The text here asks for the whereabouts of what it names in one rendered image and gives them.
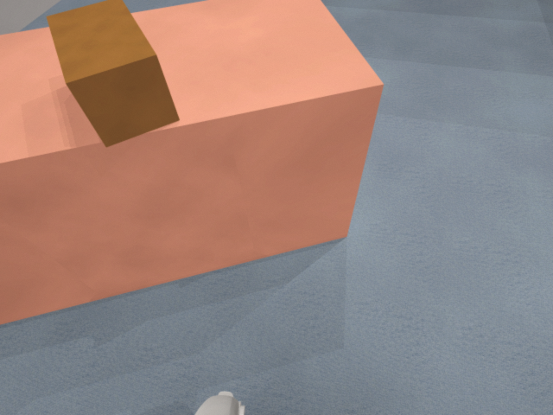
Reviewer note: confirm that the carton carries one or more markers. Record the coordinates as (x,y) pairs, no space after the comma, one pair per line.
(112,71)

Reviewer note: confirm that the left robot thigh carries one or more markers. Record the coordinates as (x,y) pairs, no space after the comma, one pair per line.
(221,405)

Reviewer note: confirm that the pedestal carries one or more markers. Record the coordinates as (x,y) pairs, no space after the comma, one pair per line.
(276,109)

